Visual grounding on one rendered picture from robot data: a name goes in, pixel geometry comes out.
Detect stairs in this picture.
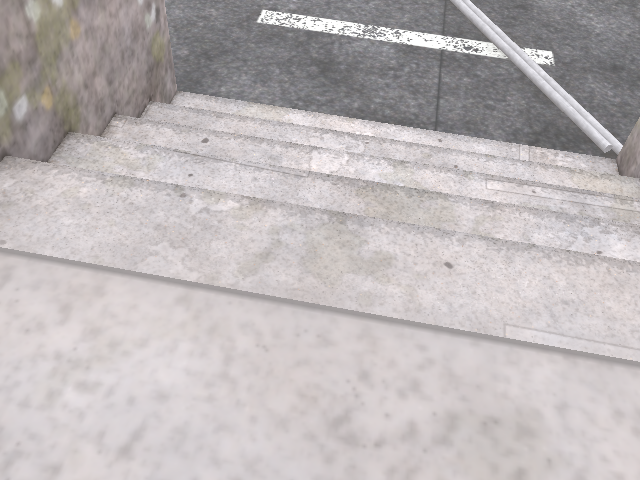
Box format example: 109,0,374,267
47,91,640,262

